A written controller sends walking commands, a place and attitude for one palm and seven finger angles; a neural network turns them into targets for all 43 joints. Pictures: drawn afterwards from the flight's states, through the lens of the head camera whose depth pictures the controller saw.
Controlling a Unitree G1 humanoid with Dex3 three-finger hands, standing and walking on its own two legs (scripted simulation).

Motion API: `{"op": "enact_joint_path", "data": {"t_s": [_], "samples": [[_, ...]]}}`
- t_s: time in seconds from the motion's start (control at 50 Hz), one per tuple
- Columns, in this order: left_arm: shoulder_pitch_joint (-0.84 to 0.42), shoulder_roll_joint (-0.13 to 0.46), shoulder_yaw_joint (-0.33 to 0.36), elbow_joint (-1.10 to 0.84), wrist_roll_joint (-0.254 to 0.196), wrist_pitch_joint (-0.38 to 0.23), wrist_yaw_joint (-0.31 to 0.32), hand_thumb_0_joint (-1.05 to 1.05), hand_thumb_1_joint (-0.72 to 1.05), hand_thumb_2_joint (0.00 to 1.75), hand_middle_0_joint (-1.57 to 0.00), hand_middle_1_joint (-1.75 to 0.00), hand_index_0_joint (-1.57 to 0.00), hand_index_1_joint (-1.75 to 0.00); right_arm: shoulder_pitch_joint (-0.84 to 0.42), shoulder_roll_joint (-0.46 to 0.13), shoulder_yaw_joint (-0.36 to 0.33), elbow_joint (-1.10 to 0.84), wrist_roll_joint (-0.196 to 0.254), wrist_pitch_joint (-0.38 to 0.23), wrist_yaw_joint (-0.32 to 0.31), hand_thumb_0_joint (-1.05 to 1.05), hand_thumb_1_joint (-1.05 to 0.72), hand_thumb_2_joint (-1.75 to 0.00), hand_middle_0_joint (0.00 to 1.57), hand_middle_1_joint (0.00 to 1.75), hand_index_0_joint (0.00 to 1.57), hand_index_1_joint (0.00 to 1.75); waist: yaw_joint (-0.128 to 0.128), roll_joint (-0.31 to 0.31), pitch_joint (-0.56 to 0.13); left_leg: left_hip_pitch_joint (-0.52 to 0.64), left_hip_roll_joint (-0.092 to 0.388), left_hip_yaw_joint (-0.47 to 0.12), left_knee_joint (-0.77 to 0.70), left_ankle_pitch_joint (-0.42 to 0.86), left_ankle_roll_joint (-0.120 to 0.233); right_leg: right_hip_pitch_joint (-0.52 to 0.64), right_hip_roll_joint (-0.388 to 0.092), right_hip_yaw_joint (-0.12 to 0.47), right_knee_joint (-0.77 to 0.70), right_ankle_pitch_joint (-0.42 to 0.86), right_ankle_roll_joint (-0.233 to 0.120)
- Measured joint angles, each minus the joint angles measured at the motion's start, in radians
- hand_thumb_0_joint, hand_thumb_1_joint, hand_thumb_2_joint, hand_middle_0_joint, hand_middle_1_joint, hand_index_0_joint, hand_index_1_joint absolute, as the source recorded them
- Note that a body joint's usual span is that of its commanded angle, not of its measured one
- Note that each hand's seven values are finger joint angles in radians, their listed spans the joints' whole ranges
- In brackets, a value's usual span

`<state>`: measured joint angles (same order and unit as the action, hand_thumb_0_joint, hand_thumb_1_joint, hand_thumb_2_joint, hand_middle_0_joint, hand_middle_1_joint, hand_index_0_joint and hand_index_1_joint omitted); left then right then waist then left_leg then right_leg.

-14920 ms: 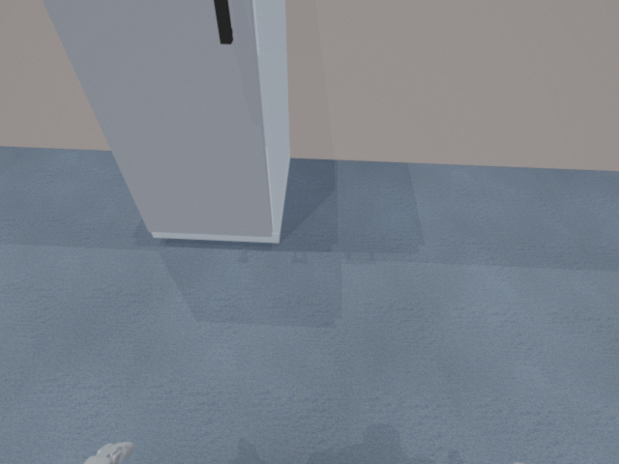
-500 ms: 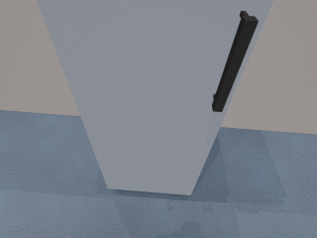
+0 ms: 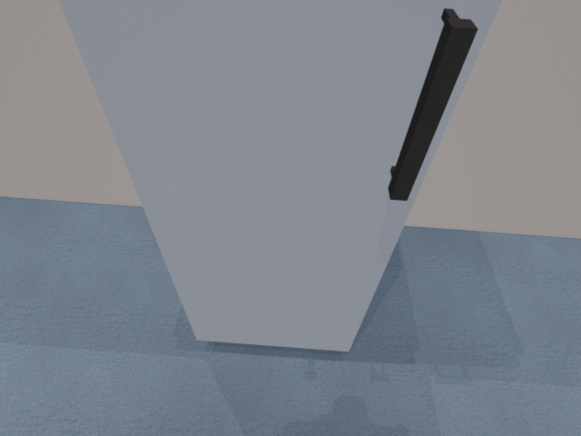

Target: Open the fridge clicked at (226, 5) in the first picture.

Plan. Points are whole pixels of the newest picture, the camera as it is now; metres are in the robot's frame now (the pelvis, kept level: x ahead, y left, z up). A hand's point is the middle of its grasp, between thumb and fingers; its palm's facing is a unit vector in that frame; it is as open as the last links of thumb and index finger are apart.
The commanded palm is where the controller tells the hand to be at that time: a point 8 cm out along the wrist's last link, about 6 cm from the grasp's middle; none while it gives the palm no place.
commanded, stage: raise the hand to about handle height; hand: right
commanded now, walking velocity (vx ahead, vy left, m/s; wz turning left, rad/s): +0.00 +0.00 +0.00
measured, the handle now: (419, 117) +0.47 -0.14 +0.22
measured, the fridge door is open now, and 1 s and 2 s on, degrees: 0 0 0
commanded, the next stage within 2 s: none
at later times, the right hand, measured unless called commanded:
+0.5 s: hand (516, 418) +0.15 -0.24 +0.05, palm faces +0.19 +0.98 -0.07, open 9.5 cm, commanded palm +0.14 -0.29 +0.05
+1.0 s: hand (567, 337) +0.22 -0.28 +0.12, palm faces +0.07 +0.99 -0.11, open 12.5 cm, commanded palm +0.18 -0.33 +0.15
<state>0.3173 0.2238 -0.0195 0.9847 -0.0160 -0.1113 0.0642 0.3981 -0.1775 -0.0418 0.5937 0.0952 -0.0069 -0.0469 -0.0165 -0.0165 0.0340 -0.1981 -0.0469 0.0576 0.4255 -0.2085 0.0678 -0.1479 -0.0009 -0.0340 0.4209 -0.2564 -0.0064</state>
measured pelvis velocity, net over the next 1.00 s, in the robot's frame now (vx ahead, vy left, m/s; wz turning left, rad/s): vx -0.01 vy -0.04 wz -0.04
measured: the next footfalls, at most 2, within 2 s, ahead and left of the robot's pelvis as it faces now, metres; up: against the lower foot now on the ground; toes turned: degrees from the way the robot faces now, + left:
none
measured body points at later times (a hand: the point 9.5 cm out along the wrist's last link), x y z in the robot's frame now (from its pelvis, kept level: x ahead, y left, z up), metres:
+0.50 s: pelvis -0.01 -0.02 -0.04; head +0.01 -0.03 +0.41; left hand +0.23 +0.19 -0.08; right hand +0.14 -0.29 +0.05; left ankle +0.01 +0.07 -0.74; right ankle -0.02 -0.11 -0.74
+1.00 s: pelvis -0.01 -0.04 -0.01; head -0.02 -0.03 +0.44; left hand +0.19 +0.19 -0.08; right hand +0.21 -0.33 +0.13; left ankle +0.01 +0.07 -0.74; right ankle -0.02 -0.12 -0.74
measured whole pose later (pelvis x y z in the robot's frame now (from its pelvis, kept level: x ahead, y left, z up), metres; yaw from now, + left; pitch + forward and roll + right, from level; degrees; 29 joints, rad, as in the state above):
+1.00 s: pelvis -0.01 -0.04 -0.01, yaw -2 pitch -1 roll +1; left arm 0.25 0.28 -0.06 0.63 -0.06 -0.30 0.11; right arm 0.20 -0.36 -0.32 -0.16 0.32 0.05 0.32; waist -0.06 -0.04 -0.03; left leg -0.28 0.00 0.09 0.58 -0.29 0.01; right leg -0.27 0.04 -0.01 0.62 -0.34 -0.06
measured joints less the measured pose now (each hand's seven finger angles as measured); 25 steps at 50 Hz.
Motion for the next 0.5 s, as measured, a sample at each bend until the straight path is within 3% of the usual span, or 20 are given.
{"op": "enact_joint_path", "data": {"t_s": [0.04, 0.1, 0.16, 0.22, 0.26, 0.3, 0.38, 0.44, 0.5], "samples": [[0.008, 0.020, 0.008, -0.063, -0.018, -0.062, 0.016, 0.01, 0.91, 0.90, -0.20, -0.29, -0.20, -0.30, 0.034, 0.010, -0.003, -0.224, 0.046, -0.050, -0.033, 0.02, -0.89, -0.89, 0.21, 0.32, 0.20, 0.31, 0.007, -0.020, -0.026, -0.009, 0.013, 0.008, 0.027, -0.019, -0.005, -0.011, 0.012, 0.008, 0.020, -0.007, -0.005], [-0.033, 0.037, 0.026, -0.161, -0.016, -0.117, 0.014, 0.01, 0.91, 0.90, -0.20, -0.29, -0.20, -0.30, -0.010, 0.014, -0.042, -0.398, 0.092, -0.174, -0.010, 0.02, -0.85, -0.88, 0.21, 0.34, 0.20, 0.33, 0.032, -0.041, -0.071, -0.069, 0.030, 0.022, 0.097, -0.052, -0.014, -0.075, 0.025, 0.020, 0.088, -0.030, -0.013], [-0.099, 0.027, 0.037, -0.261, -0.003, -0.144, -0.013, 0.01, 0.91, 0.90, -0.20, -0.29, -0.20, -0.30, -0.053, 0.001, -0.094, -0.446, 0.138, -0.357, 0.099, 0.02, -0.81, -0.86, 0.21, 0.37, 0.20, 0.37, 0.035, -0.022, -0.119, -0.190, 0.035, 0.009, 0.211, -0.095, -0.013, -0.185, 0.026, 0.004, 0.191, -0.073, -0.012], [-0.152, 0.019, 0.044, -0.361, -0.001, -0.150, -0.050, 0.01, 0.91, 0.90, -0.20, -0.29, -0.20, -0.30, -0.022, -0.007, -0.119, -0.465, 0.177, -0.496, 0.270, 0.01, -0.75, -0.83, 0.21, 0.41, 0.21, 0.40, 0.030, 0.015, -0.132, -0.288, 0.031, -0.002, 0.322, -0.140, -0.007, -0.277, 0.019, -0.010, 0.301, -0.125, -0.010], [-0.170, 0.028, 0.046, -0.421, -0.006, -0.144, -0.059, 0.01, 0.91, 0.90, -0.20, -0.29, -0.20, -0.30, 0.034, -0.014, -0.119, -0.481, 0.181, -0.493, 0.360, 0.01, -0.71, -0.81, 0.22, 0.44, 0.21, 0.43, 0.018, 0.034, -0.133, -0.329, 0.031, -0.002, 0.375, -0.165, -0.006, -0.320, 0.017, -0.011, 0.357, -0.150, -0.013], [-0.176, 0.042, 0.050, -0.468, -0.009, -0.133, -0.051, 0.01, 0.91, 0.90, -0.20, -0.29, -0.20, -0.30, 0.098, -0.021, -0.117, -0.506, 0.185, -0.436, 0.401, 0.01, -0.66, -0.80, 0.22, 0.46, 0.22, 0.46, 0.000, 0.044, -0.133, -0.353, 0.032, 0.005, 0.407, -0.183, -0.006, -0.349, 0.016, -0.004, 0.397, -0.169, -0.017], [-0.164, 0.053, 0.059, -0.507, -0.006, -0.122, -0.027, 0.01, 0.91, 0.90, -0.20, -0.29, -0.20, -0.30, 0.185, -0.022, -0.145, -0.586, 0.190, -0.363, 0.344, 0.02, -0.56, -0.76, 0.23, 0.52, 0.23, 0.52, -0.035, 0.039, -0.125, -0.351, 0.032, 0.038, 0.418, -0.197, -0.010, -0.374, 0.015, 0.029, 0.445, -0.196, -0.016], [-0.145, 0.048, 0.042, -0.491, 0.000, -0.131, -0.015, 0.01, 0.91, 0.90, -0.20, -0.29, -0.20, -0.30, 0.179, -0.028, -0.165, -0.677, 0.185, -0.396, 0.284, 0.02, -0.49, -0.73, 0.24, 0.57, 0.23, 0.56, -0.056, 0.025, -0.116, -0.335, 0.034, 0.064, 0.412, -0.199, -0.014, -0.380, 0.017, 0.056, 0.467, -0.204, -0.019], [-0.137, 0.033, 0.006, -0.452, -0.003, -0.144, -0.011, 0.01, 0.91, 0.90, -0.20, -0.29, -0.20, -0.30, 0.098, -0.040, -0.158, -0.736, 0.185, -0.433, 0.293, 0.02, -0.42, -0.70, 0.24, 0.61, 0.23, 0.61, -0.056, 0.001, -0.105, -0.319, 0.037, 0.082, 0.402, -0.195, -0.019, -0.380, 0.020, 0.074, 0.478, -0.205, -0.024]]}}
